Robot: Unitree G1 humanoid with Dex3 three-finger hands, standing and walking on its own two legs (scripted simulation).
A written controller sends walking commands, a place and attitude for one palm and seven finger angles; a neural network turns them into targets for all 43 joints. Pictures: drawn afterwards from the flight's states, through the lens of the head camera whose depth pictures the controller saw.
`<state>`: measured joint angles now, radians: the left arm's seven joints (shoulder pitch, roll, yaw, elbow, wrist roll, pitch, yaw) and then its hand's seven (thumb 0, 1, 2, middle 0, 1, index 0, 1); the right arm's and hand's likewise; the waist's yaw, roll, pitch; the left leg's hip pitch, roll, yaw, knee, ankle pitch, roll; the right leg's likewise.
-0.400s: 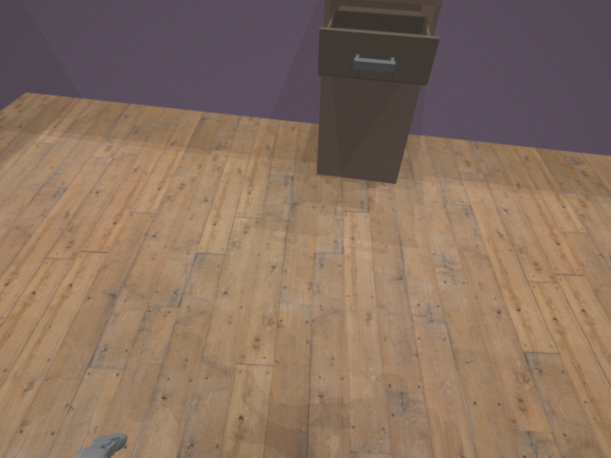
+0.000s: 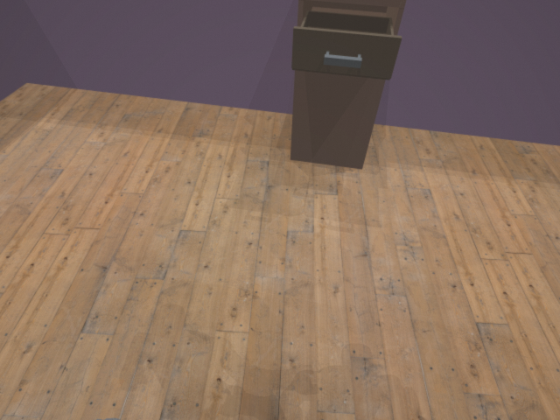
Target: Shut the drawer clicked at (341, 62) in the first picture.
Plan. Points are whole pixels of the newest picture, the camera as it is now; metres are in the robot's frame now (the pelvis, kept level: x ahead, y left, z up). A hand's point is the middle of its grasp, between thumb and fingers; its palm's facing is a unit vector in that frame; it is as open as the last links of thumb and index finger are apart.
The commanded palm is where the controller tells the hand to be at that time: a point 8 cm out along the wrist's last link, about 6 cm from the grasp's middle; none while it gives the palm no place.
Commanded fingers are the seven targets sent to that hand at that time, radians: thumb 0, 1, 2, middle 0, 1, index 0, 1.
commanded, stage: stand and wait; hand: left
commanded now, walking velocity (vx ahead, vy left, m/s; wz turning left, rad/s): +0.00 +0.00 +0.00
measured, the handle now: (342, 58) +1.23 -0.14 -0.03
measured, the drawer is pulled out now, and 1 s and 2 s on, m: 0.29 0.29 0.29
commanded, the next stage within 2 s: look at it before walking up in 0.42 s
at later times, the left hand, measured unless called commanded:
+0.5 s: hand out of the picture +0.06 +0.24 -0.15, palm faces -0.03 -0.94 -0.33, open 7.4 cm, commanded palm none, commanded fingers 0.00 0.90 0.90 -0.20 -0.30 -0.20 -0.30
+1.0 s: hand out of the picture +0.05 +0.25 -0.16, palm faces -0.04 -0.95 -0.32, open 7.4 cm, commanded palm none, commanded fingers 0.00 0.90 0.90 -0.20 -0.30 -0.20 -0.30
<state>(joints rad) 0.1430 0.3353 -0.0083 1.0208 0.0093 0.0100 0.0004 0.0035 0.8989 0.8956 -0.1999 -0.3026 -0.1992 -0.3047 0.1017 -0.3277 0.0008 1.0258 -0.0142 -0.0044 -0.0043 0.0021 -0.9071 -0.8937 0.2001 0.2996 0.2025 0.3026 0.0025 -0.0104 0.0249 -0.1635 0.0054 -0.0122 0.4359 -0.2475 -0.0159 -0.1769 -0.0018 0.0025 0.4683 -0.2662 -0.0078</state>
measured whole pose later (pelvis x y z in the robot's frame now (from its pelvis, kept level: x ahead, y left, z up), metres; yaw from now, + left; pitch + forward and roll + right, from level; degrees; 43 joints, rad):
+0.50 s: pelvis -0.02 +0.00 +0.00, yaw +0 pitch -2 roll +0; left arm 0.14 0.34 -0.01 1.08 0.01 0.00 0.00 0.00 0.90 0.90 -0.20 -0.30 -0.20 -0.30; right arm 0.13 -0.33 0.00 1.10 -0.01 -0.01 0.00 0.00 -0.91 -0.89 0.20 0.30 0.20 0.30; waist 0.00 -0.01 0.03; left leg -0.15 0.02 -0.01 0.39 -0.20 -0.02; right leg -0.16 0.01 0.00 0.41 -0.21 -0.01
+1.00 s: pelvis -0.01 +0.00 +0.00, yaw +0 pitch -2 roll +0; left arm 0.15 0.34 -0.01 1.09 0.01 0.00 0.00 0.00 0.90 0.90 -0.20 -0.30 -0.20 -0.30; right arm 0.13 -0.33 0.00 1.11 -0.01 -0.01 0.00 0.00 -0.91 -0.89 0.20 0.30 0.20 0.30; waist 0.00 -0.01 0.03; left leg -0.15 0.01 -0.01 0.37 -0.19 -0.02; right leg -0.16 0.00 0.01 0.39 -0.20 -0.01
